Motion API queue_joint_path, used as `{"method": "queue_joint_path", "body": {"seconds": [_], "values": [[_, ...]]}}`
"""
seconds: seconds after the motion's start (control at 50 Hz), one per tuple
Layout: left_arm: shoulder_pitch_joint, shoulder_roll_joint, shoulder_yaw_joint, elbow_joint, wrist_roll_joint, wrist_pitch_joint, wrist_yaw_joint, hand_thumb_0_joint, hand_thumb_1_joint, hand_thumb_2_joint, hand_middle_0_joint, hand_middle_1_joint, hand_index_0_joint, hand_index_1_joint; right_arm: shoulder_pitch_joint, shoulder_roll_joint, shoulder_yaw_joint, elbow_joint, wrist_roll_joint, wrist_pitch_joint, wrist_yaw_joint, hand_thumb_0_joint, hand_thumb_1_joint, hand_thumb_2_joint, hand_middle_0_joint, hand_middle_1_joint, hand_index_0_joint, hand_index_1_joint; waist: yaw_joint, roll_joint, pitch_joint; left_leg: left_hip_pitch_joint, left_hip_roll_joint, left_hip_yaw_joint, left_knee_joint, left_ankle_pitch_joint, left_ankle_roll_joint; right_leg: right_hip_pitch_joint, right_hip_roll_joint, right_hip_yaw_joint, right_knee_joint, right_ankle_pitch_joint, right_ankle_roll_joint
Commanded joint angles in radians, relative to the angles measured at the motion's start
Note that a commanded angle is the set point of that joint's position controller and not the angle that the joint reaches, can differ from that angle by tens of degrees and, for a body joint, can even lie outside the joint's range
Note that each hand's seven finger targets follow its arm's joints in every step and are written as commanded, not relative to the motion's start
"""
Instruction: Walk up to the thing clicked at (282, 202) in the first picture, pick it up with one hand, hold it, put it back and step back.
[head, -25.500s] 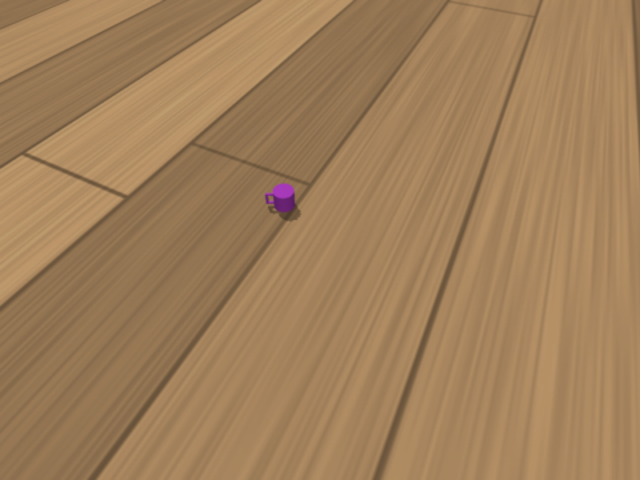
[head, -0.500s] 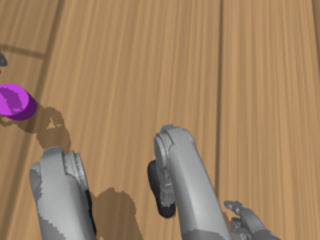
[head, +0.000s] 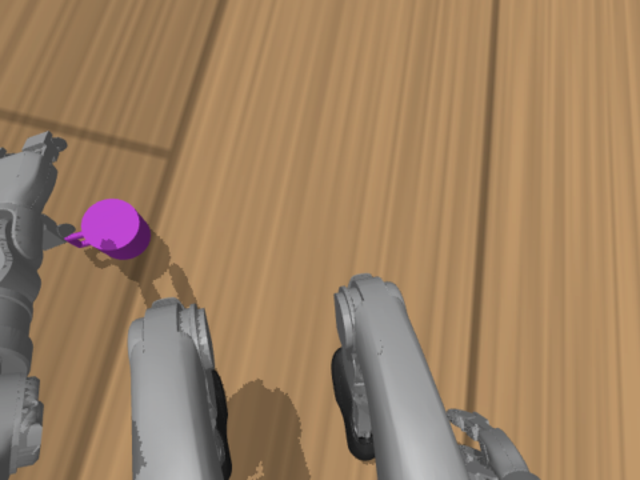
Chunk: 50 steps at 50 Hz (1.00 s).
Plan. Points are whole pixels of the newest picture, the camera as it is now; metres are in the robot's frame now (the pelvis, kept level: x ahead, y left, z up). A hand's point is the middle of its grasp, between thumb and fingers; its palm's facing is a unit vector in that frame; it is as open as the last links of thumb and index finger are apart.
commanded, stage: home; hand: left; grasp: from above
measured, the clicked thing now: (108, 233) +0.47 +0.30 -0.35
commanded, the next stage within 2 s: none
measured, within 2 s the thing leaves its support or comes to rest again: neither
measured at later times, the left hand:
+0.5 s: hand out of the picture +0.27 +0.24 +0.09, palm faces -0.05 -0.89 -0.45, open 7.4 cm
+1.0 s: hand out of the picture +0.22 +0.20 +0.27, palm faces +0.20 -0.96 -0.21, open 7.4 cm
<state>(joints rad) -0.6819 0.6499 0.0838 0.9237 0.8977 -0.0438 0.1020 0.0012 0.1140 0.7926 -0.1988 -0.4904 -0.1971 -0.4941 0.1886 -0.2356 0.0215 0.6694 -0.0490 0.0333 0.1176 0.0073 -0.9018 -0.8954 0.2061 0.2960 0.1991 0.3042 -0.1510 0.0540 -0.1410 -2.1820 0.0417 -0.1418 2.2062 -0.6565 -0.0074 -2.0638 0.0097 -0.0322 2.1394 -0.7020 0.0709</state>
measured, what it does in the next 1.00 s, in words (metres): rises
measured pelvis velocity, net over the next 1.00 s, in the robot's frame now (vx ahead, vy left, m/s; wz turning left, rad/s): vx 0.08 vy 0.00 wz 0.14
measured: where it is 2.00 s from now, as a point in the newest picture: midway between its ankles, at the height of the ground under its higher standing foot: (288, 435)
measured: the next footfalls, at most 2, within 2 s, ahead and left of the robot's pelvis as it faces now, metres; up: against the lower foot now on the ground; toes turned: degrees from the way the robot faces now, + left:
none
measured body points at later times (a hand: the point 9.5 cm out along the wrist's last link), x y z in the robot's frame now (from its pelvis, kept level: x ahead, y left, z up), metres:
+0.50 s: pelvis +0.02 +0.00 +0.18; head +0.14 +0.04 +0.61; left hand +0.27 +0.28 +0.12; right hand +0.25 -0.22 +0.10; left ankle +0.08 +0.13 -0.36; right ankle +0.09 -0.14 -0.36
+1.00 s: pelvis +0.08 +0.00 +0.32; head +0.10 +0.01 +0.77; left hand +0.21 +0.25 +0.29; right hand +0.26 -0.22 +0.25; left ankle +0.08 +0.13 -0.36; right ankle +0.09 -0.15 -0.36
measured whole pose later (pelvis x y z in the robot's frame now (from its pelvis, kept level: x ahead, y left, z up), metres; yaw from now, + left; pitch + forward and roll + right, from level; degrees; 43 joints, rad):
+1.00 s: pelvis +0.08 +0.00 +0.32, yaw +8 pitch +12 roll -3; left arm 0.50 0.22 0.04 -0.16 -0.06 0.47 0.05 0.01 0.91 0.90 -0.20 -0.30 -0.20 -0.30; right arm 0.31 -0.21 0.03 0.51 0.02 -0.18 -0.19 0.02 -0.91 -0.90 0.21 0.30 0.20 0.30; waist -0.06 0.06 -0.18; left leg -0.76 0.06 -0.06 1.04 -0.48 -0.02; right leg -0.66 -0.02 -0.06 0.95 -0.49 0.04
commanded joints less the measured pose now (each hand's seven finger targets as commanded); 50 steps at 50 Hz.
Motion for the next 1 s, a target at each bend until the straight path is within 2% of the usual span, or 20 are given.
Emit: {"method": "queue_joint_path", "body": {"seconds": [0.0,0.04,0.1,0.14,0.16,0.22,0.28,0.32,0.34,0.38,0.44,0.52,0.56,0.6,0.62,0.64,0.76,0.86,0.94,0.98], "values": [[-0.056,0.173,0.053,-0.329,-0.177,0.04,-0.051,0.0,0.799,0.896,-0.199,-0.298,-0.199,-0.298,0.103,-0.239,-0.105,-0.082,0.027,-0.008,-0.033,0.0,-0.9,-0.9,0.2,0.3,0.2,0.3,0.037,0.121,-0.62,0.605,-0.024,0.059,-0.358,0.151,0.037,0.365,0.022,-0.075,-0.327,0.236,-0.099],[-0.014,0.147,0.051,-0.459,-0.238,0.051,-0.069,0.0,0.9,0.9,-0.2,-0.299,-0.2,-0.299,0.069,-0.231,-0.11,-0.106,0.033,-0.009,-0.042,0.0,-0.9,-0.9,0.2,0.3,0.2,0.3,0.05,0.128,-0.629,0.652,-0.021,0.064,-0.401,0.126,0.037,0.412,0.018,-0.065,-0.375,0.213,-0.101],[0.06,0.112,0.061,-0.59,-0.329,0.072,-0.073,0.0,0.9,0.9,-0.2,-0.299,-0.2,-0.299,0.03,-0.215,-0.109,-0.145,0.046,-0.018,-0.057,0.0,-0.9,-0.9,0.2,0.3,0.2,0.3,0.07,0.135,-0.617,0.716,-0.013,0.055,-0.495,0.059,0.035,0.473,0.013,-0.059,-0.437,0.167,-0.096],[0.149,0.086,0.065,-0.615,-0.372,0.097,-0.066,0.0,0.9,0.9,-0.2,-0.299,-0.2,-0.299,0.004,-0.207,-0.108,-0.166,0.056,-0.025,-0.072,0.0,-0.9,-0.9,0.2,0.3,0.2,0.3,0.077,0.114,-0.597,0.76,-0.011,0.055,-0.553,0.028,0.033,0.519,0.013,-0.054,-0.493,0.137,-0.095],[0.169,0.051,0.047,-0.661,-0.394,0.108,-0.065,0.0,0.899,0.9,-0.2,-0.299,-0.2,-0.299,-0.004,-0.203,-0.109,-0.174,0.058,-0.03,-0.08,0.0,-0.899,-0.9,0.2,0.3,0.2,0.3,0.07,0.117,-0.591,0.789,-0.01,0.056,-0.578,0.033,0.031,0.539,0.011,-0.05,-0.519,0.142,-0.095],[0.245,0.01,0.042,-0.756,-0.472,0.152,-0.059,0.0,0.899,0.899,-0.2,-0.299,-0.2,-0.299,-0.032,-0.195,-0.106,-0.19,0.067,-0.054,-0.105,0.0,-0.899,-0.9,0.2,0.3,0.2,0.3,0.076,0.13,-0.589,0.886,-0.009,0.049,-0.649,0.051,0.024,0.606,0.006,-0.042,-0.576,0.155,-0.094],[0.356,-0.048,0.023,-0.798,-0.545,0.197,-0.054,0.0,0.891,0.897,-0.2,-0.298,-0.199,-0.299,-0.057,-0.19,-0.101,-0.2,0.075,-0.079,-0.13,0.0,-0.899,-0.9,0.2,0.3,0.2,0.3,0.069,0.128,-0.525,0.955,-0.007,0.037,-0.724,0.04,0.019,0.646,0.001,-0.037,-0.637,0.148,-0.091],[0.415,-0.078,0.023,-0.833,-0.606,0.228,-0.047,0.0,0.898,0.9,-0.2,-0.299,-0.2,-0.299,-0.068,-0.181,-0.096,-0.21,0.078,-0.093,-0.145,0.0,-0.899,-0.9,0.2,0.3,0.2,0.3,0.059,0.099,-0.51,0.993,-0.012,0.042,-0.758,0.046,0.022,0.707,0.0,-0.028,-0.695,0.149,-0.088],[0.461,-0.088,0.025,-0.824,-0.634,0.244,-0.043,0.0,0.898,0.9,-0.2,-0.299,-0.2,-0.299,-0.079,-0.175,-0.088,-0.214,0.079,-0.099,-0.151,0.0,-0.899,-0.9,0.2,0.3,0.2,0.3,0.064,0.09,-0.469,1.005,-0.011,0.038,-0.788,0.027,0.022,0.728,-0.002,-0.023,-0.722,0.133,-0.087],[0.502,-0.105,0.024,-0.9,-0.685,0.267,-0.037,0.0,0.9,0.9,-0.2,-0.299,-0.2,-0.299,-0.086,-0.164,-0.084,-0.232,0.083,-0.114,-0.166,0.0,-0.899,-0.9,0.2,0.3,0.2,0.3,0.068,0.102,-0.474,1.072,-0.012,0.05,-0.835,0.041,0.021,0.789,-0.002,-0.015,-0.782,0.139,-0.088],[0.591,-0.132,0.032,-0.946,-0.759,0.304,-0.026,0.0,0.899,0.899,-0.2,-0.298,-0.2,-0.299,-0.085,-0.147,-0.069,-0.241,0.083,-0.136,-0.186,0.0,-0.899,-0.9,0.2,0.3,0.2,0.3,0.067,0.1,-0.418,1.128,-0.015,0.042,-0.914,0.026,0.02,0.866,-0.003,-0.009,-0.857,0.129,-0.085],[0.707,-0.184,0.033,-0.992,-0.825,0.354,-0.01,0.0,0.899,0.9,-0.2,-0.298,-0.2,-0.299,-0.049,-0.125,-0.047,-0.251,0.088,-0.159,-0.219,0.0,-0.899,-0.9,0.2,0.3,0.2,0.3,0.07,0.068,-0.397,1.243,-0.015,0.042,-1.001,0.115,0.017,1.005,-0.002,-0.006,-0.956,0.203,-0.084],[0.764,-0.224,0.021,-1.013,-0.853,0.378,-0.006,0.0,0.9,0.9,-0.2,-0.299,-0.2,-0.299,-0.028,-0.115,-0.04,-0.244,0.086,-0.172,-0.239,0.0,-0.899,-0.9,0.2,0.3,0.2,0.3,0.067,0.074,-0.377,1.298,-0.013,0.05,-1.038,0.198,0.012,1.061,0.001,-0.01,-0.997,0.273,-0.084],[0.828,-0.241,0.043,-1.023,-0.888,0.398,-0.001,0.0,0.899,0.9,-0.2,-0.298,-0.2,-0.299,-0.013,-0.109,-0.032,-0.243,0.086,-0.187,-0.258,0.0,-0.899,-0.9,0.2,0.3,0.2,0.3,0.074,0.048,-0.353,1.34,-0.012,0.051,-1.081,0.256,0.012,1.144,0.002,-0.014,-1.043,0.322,-0.08],[0.851,-0.263,0.025,-1.038,-0.9,0.406,-0.003,0.0,0.9,0.9,-0.2,-0.299,-0.2,-0.299,-0.005,-0.101,-0.026,-0.245,0.085,-0.195,-0.266,0.0,-0.9,-0.9,0.2,0.3,0.2,0.3,0.069,0.051,-0.331,1.356,-0.016,0.062,-1.099,0.285,0.013,1.177,0.004,-0.015,-1.07,0.346,-0.08],[0.867,-0.261,0.043,-1.064,-0.912,0.413,-0.003,0.0,0.9,0.9,-0.2,-0.299,-0.2,-0.299,0.002,-0.101,-0.026,-0.252,0.084,-0.203,-0.273,0.0,-0.9,-0.9,0.2,0.3,0.2,0.3,0.079,0.06,-0.32,1.378,-0.017,0.065,-1.123,0.295,0.011,1.201,0.005,-0.016,-1.092,0.352,-0.08],[1.045,-0.312,0.037,-1.159,-0.962,0.456,-0.019,0.0,0.9,0.9,-0.2,-0.299,-0.2,-0.299,0.043,-0.088,-0.023,-0.277,0.078,-0.24,-0.303,0.0,-0.9,-0.9,0.2,0.3,0.2,0.3,0.093,0.051,-0.245,1.514,-0.022,0.091,-1.244,0.405,0.006,1.355,0.015,-0.038,-1.222,0.439,-0.075],[1.156,-0.333,0.018,-1.228,-0.963,0.478,-0.035,0.0,0.9,0.9,-0.2,-0.299,-0.2,-0.299,0.052,-0.084,-0.026,-0.299,0.071,-0.264,-0.315,0.0,-0.9,-0.9,0.2,0.3,0.2,0.3,0.099,0.019,-0.178,1.562,-0.032,0.107,-1.295,0.468,0.011,1.431,0.018,-0.047,-1.294,0.498,-0.072],[1.182,-0.335,0.014,-1.253,-0.956,0.483,-0.052,0.0,0.899,0.899,-0.2,-0.299,-0.2,-0.299,0.039,-0.089,-0.033,-0.304,0.065,-0.28,-0.316,0.0,-0.9,-0.9,0.2,0.3,0.2,0.3,0.108,-0.004,-0.095,1.567,-0.035,0.109,-1.344,0.389,0.015,1.432,0.018,-0.058,-1.345,0.421,-0.067],[1.177,-0.338,0.008,-1.266,-0.954,0.481,-0.061,0.0,0.9,0.9,-0.2,-0.299,-0.2,-0.299,0.036,-0.095,-0.039,-0.306,0.061,-0.291,-0.316,0.0,-0.9,-0.9,0.2,0.3,0.2,0.3,0.101,-0.008,-0.086,1.578,-0.035,0.11,-1.359,0.37,0.015,1.433,0.018,-0.06,-1.354,0.398,-0.066]]}}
